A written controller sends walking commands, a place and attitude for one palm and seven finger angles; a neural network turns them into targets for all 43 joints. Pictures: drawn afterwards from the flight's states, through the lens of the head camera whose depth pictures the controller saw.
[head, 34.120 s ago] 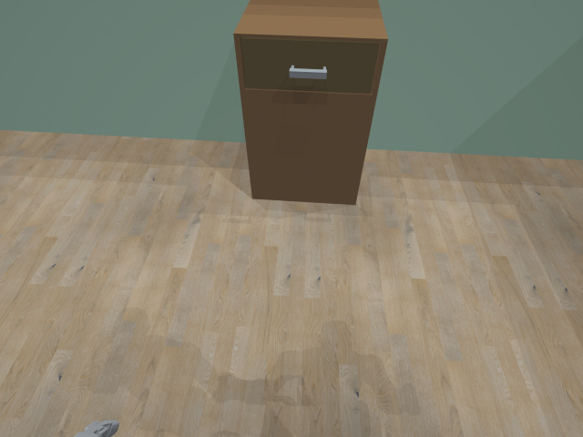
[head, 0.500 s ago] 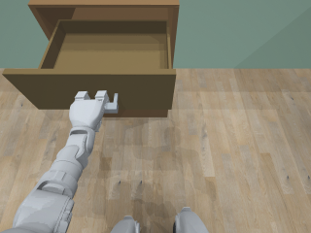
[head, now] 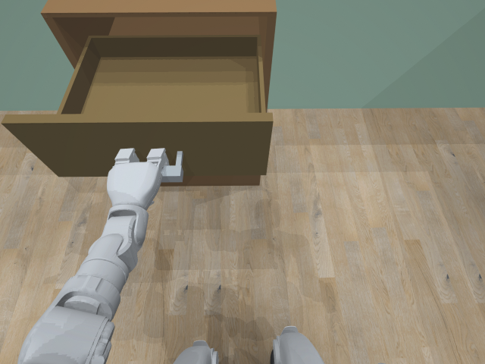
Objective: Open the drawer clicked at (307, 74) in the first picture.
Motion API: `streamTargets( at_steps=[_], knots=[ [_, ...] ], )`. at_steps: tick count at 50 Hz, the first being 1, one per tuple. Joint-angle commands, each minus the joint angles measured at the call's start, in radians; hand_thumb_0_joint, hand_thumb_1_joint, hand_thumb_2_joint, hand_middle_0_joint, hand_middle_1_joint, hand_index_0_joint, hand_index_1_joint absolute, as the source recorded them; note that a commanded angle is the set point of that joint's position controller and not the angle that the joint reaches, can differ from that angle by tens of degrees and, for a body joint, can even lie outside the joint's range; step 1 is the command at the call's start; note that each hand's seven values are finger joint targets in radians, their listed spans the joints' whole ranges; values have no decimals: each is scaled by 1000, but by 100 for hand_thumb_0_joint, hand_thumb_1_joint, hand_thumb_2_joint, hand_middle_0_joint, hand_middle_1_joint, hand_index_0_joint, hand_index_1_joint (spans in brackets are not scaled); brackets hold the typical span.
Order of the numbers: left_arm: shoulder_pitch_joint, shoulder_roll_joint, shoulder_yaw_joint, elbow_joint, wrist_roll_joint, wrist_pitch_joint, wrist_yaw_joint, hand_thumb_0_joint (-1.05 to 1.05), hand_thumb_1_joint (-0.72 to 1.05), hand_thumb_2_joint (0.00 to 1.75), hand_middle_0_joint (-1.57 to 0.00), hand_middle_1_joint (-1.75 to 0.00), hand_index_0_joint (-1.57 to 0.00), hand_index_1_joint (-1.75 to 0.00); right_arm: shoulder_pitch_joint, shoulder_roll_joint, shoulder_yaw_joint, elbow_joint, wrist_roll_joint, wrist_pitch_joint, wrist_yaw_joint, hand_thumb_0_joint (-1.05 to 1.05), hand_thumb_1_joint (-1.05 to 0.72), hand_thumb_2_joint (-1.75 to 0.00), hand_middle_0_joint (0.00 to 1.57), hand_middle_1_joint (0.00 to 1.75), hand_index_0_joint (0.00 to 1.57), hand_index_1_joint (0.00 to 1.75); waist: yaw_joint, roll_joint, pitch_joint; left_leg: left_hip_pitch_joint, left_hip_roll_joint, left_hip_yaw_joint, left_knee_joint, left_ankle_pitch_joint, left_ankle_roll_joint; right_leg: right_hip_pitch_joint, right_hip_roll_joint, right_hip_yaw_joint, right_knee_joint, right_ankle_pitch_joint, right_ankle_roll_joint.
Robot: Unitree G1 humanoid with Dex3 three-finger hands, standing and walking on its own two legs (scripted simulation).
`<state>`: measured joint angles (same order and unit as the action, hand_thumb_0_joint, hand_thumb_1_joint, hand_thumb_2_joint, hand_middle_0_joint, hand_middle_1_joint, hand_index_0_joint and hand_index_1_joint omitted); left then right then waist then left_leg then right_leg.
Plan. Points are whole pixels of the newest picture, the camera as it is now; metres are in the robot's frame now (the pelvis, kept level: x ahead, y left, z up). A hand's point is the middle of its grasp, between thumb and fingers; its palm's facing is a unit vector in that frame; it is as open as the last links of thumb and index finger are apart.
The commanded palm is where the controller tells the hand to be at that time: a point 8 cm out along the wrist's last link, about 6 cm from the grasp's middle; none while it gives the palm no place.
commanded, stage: pull the drawer open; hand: left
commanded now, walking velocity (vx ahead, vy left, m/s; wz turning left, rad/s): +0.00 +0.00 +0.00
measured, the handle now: (149, 165) +0.47 +0.18 -0.02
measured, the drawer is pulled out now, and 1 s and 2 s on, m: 0.30 0.30 0.30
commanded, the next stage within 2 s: none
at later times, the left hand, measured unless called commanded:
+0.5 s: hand (144, 193) +0.42 +0.19 -0.05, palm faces -0.01 -0.06 -1.00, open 5.7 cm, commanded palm +0.40 +0.18 +0.01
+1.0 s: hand (144, 195) +0.42 +0.18 -0.04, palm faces -0.05 -0.06 -1.00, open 5.7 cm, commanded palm +0.38 +0.18 +0.01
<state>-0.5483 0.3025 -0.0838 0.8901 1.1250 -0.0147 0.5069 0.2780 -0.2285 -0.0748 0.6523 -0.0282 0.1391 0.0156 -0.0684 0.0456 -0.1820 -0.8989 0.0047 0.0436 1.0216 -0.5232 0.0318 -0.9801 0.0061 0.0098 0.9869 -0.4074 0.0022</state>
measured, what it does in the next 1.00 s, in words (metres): stands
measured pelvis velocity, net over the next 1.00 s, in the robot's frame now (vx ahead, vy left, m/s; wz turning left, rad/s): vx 0.01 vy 0.00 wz -0.02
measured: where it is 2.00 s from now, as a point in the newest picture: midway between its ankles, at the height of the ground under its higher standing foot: outside the picture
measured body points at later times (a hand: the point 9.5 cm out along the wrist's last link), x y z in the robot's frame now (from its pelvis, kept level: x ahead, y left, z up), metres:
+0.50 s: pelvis +0.04 +0.01 +0.01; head +0.16 +0.00 +0.44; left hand +0.42 +0.19 +0.01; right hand +0.15 -0.26 -0.13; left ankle -0.03 +0.10 -0.67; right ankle +0.03 -0.12 -0.67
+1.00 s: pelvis +0.01 +0.00 +0.00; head +0.11 -0.01 +0.44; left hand +0.42 +0.19 +0.01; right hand +0.07 -0.26 -0.14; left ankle -0.03 +0.10 -0.67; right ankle +0.03 -0.12 -0.67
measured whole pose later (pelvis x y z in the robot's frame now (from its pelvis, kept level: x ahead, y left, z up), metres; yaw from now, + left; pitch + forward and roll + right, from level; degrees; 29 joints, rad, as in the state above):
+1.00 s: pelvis +0.01 +0.00 +0.00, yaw -1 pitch +23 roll -1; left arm -0.50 0.31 -0.06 0.83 1.13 -0.01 0.49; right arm 0.28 -0.23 -0.07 0.65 -0.03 0.13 0.01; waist -0.07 0.05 -0.18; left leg -0.88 0.00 0.04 1.02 -0.54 0.03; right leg -0.97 0.02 0.02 0.98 -0.41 0.00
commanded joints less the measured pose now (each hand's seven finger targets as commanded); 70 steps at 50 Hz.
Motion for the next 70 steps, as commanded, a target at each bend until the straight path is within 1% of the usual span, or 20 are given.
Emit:
streamTargets(
  at_steps=[1, 6, 12, 15, 17, 18, 21, 25, 30, 33, 34, 37, 38, 44, 51, 54, 56, 65, 66, 70],
  knots=[
    [-74, 95, 35, -237, -17, -13, 42, 0, 90, 90, -40, -135, -40, -135, 60, -138, -51, -100, -2, -17, -6, 0, -90, -90, 20, 30, 20, 30, 37, -49, -444, 259, -19, -17, -117, 544, -1, 379, 35, -35, -90, 449, -55],
    [109, 118, 59, -365, -21, -1, 36, 0, 90, 90, -40, -135, -40, -135, 35, -137, -46, -124, -1, -24, -4, 0, -90, -90, 20, 30, 20, 30, 67, -45, -436, 274, -14, -9, -134, 618, -3, 441, 32, -19, -98, 542, -54],
    [272, 90, 49, -484, -26, 35, 39, 0, 90, 90, -40, -135, -40, -135, 25, -137, -46, -141, -4, -39, 7, 0, -90, -90, 20, 30, 20, 30, 70, -41, -426, 315, -5, -10, -132, 730, -8, 469, 27, -15, -99, 653, -48],
    [368, 125, 86, -535, -26, 53, 39, 0, 90, 90, -40, -135, -40, -135, 17, -136, -42, -152, -3, -48, 12, 0, -90, -90, 20, 30, 20, 30, 91, -19, -435, 336, -3, -9, -132, 791, -12, 498, 25, -8, -92, 714, -48],
    [73, 127, 47, -513, -4, 56, 45, 0, 90, 90, -40, -135, -40, -135, 33, -146, -42, -111, -10, -47, 0, 0, -90, -90, 20, 30, 20, 30, 13, -19, -386, 314, 1, -21, -110, 708, -14, 407, 23, -15, -90, 636, -40],
    [-45, 164, 67, -460, 12, 52, 53, 0, 90, 90, -40, -135, -40, -135, 46, -149, -42, -90, -13, -49, -8, 0, -90, -90, 20, 30, 20, 30, -2, -14, -365, 285, -4, -23, -99, 638, -14, 367, 25, -21, -81, 569, -41],
    [-57, 155, 68, -378, 27, 55, 69, 0, 90, 90, -40, -135, -40, -135, 51, -144, -42, -85, -17, -51, -14, 0, -90, -90, 20, 30, 20, 30, 12, -7, -379, 288, -15, -22, -90, 632, -13, 346, 29, -28, -74, 534, -47],
    [-134, 138, 48, -386, 8, 87, 49, 0, 90, 90, -40, -135, -40, -135, 79, -150, -53, -73, -17, -31, -12, 0, -90, -90, 20, 30, 20, 30, 10, 13, -489, 397, 5, -49, -63, 932, -20, 355, 24, -33, -45, 665, -35],
    [-193, 102, 7, -308, -12, 81, 12, 0, 90, 90, -40, -135, -40, -135, 64, -140, -45, -72, -8, -18, -23, 0, -90, -90, 20, 30, 20, 30, -9, -45, -416, 327, -14, -35, -93, 669, -9, 370, 28, -38, -90, 542, -41],
    [-207, 123, 28, -249, 0, 45, 3, 0, 90, 90, -40, -135, -40, -135, 67, -137, -41, -67, -11, -21, -32, 0, -90, -90, 20, 30, 20, 30, -8, -95, -391, 276, -20, -28, -85, 663, -1, 381, 25, -36, -80, 577, -41],
    [-216, 169, 65, -266, 5, 31, 4, 0, 90, 90, -40, -135, -40, -135, 68, -143, -40, -68, -14, -20, -35, 0, -90, -90, 20, 30, 20, 30, 9, -80, -426, 275, -17, -32, -83, 699, -3, 395, 23, -27, -66, 600, -43],
    [-267, 97, 11, -246, 15, 5, 9, 0, 90, 90, -40, -135, -40, -135, 72, -128, -44, -65, -15, -21, -28, 0, -90, -90, 20, 30, 20, 30, -6, -20, -431, 297, -18, -32, -70, 684, -9, 342, 25, -37, -63, 546, -45],
    [-284, 126, 35, -236, 18, -6, 14, 0, 90, 90, -40, -135, -40, -135, 75, -131, -45, -60, -16, -22, -28, 0, -90, -90, 20, 30, 20, 30, -5, -30, -429, 284, -17, -35, -68, 656, -9, 328, 26, -39, -57, 519, -47],
    [-173, 126, 58, -231, 12, -23, 33, 0, 90, 90, -40, -135, -40, -135, 58, -134, -48, -82, -15, -24, -15, 0, -90, -90, 20, 30, 20, 30, 30, -15, -458, 255, -23, -22, -83, 582, -8, 357, 34, -34, -62, 474, -55],
    [-106, 126, 52, -224, -5, -8, 49, 0, 90, 90, -40, -135, -40, -135, 44, -143, -47, -88, -1, -36, -15, 0, -90, -90, 20, 30, 20, 30, 32, -47, -396, 209, -26, -16, -126, 433, -4, 357, 37, -31, -94, 362, -56],
    [-40, 144, 74, -267, -11, 1, 48, 0, 90, 90, -40, -135, -40, -135, 38, -146, -48, -95, -1, -39, -15, 0, -90, -90, 20, 30, 20, 30, 53, -25, -435, 239, -24, -15, -135, 475, -7, 387, 38, -28, -93, 393, -60],
    [24, 86, 32, -306, -24, 6, 43, 0, 90, 90, -40, -135, -40, -135, 40, -141, -51, -103, 2, -46, -12, 0, -90, -90, 20, 30, 20, 30, 50, -34, -425, 264, -17, -15, -142, 514, -7, 390, 39, -33, -101, 413, -57],
    [310, 114, 77, -509, -42, 26, 30, 0, 90, 90, -40, -135, -40, -135, 24, -142, -48, -133, 0, -68, 2, 0, -90, -90, 20, 30, 20, 30, 87, -17, -429, 332, 4, -23, -144, 732, -15, 446, 33, -20, -94, 578, -52],
    [339, 80, 49, -519, -47, 32, 27, 0, 90, 90, -40, -135, -40, -135, 20, -140, -47, -137, -1, -72, 6, 0, -90, -90, 20, 30, 20, 30, 78, -22, -402, 332, 5, -21, -141, 742, -16, 438, 33, -24, -98, 595, -50],
    [413, 89, 60, -592, -44, 48, 29, 0, 90, 90, -40, -135, -40, -135, 16, -141, -44, -146, -6, -80, 18, 0, -90, -90, 20, 30, 20, 30, 83, -13, -415, 357, 11, -29, -129, 813, -20, 447, 29, -21, -84, 653, -46]
  ],
)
